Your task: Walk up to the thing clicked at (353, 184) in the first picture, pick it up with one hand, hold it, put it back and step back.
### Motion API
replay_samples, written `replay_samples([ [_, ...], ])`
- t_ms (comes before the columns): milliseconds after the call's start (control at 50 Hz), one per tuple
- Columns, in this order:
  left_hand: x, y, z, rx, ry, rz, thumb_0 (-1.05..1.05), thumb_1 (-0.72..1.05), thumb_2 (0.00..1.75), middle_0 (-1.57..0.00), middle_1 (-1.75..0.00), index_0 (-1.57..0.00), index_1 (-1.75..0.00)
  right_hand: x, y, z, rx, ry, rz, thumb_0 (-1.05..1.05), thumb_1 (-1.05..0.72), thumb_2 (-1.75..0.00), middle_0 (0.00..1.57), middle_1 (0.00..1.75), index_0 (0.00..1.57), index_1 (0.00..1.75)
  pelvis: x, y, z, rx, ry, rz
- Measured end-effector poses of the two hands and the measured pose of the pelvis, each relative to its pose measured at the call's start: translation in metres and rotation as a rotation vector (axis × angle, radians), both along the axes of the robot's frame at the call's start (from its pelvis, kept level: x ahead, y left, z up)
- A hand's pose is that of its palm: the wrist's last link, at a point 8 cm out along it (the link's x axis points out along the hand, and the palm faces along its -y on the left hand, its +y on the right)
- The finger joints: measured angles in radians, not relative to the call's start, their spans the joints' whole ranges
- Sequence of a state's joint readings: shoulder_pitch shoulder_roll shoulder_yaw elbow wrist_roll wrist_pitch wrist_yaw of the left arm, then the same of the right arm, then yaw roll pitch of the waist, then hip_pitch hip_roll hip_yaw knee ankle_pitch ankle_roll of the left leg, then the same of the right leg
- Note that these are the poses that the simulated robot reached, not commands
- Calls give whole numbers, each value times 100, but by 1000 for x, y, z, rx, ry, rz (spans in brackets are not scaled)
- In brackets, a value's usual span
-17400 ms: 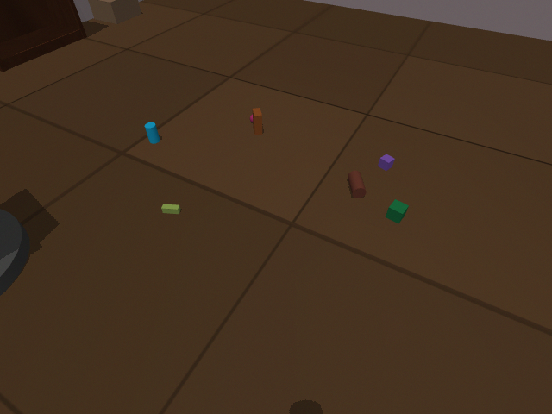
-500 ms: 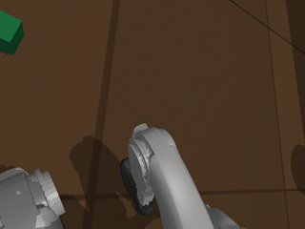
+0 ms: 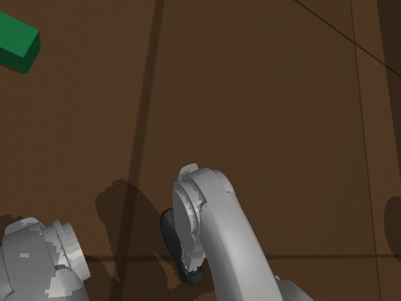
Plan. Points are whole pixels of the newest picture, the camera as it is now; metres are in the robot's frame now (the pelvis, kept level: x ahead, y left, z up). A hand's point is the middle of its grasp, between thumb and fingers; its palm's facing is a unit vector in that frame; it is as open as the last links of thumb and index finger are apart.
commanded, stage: settle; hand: left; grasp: from above
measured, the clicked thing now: out of the picture +0.45 +0.35 -0.27
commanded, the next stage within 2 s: lift in 0.66 s
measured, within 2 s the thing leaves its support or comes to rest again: leaves its support in 0.04 s
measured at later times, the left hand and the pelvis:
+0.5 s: hand out of the picture +0.44 +0.36 -0.15, palm faces -0.46 -0.13 -0.88, open 9.6 cm; pelvis +0.00 -0.01 +0.02, yaw +4 degrees
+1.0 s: hand out of the picture +0.43 +0.36 -0.09, palm faces -0.45 -0.14 -0.88, open 9.6 cm; pelvis -0.01 +0.00 +0.05, yaw +6 degrees
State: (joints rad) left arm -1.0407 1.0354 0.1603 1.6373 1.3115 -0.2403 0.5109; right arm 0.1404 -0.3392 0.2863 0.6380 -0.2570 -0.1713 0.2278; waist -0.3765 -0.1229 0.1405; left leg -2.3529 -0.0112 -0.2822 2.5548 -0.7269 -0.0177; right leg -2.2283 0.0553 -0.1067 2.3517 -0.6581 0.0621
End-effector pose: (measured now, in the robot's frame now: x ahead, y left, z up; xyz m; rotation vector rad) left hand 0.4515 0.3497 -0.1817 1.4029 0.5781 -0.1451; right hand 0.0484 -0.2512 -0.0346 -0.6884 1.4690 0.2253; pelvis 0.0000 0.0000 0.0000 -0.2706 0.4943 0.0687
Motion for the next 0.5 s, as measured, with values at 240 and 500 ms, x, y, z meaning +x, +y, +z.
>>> replay_samples([
  [240,-2,12,45,49,-62,-19,1,8,30,-76,-39,-80,-36,28,-10,-8,23,-65,-50,0,-90,-90,20,30,21,30,4,-1,6,17,54,19],
  [500,-7,8,91,51,29,-13,1,8,26,-80,-33,-84,-30,48,-12,-16,79,-124,-99,0,-90,-90,20,30,20,30,-1,-5,23,55,81,42],
])
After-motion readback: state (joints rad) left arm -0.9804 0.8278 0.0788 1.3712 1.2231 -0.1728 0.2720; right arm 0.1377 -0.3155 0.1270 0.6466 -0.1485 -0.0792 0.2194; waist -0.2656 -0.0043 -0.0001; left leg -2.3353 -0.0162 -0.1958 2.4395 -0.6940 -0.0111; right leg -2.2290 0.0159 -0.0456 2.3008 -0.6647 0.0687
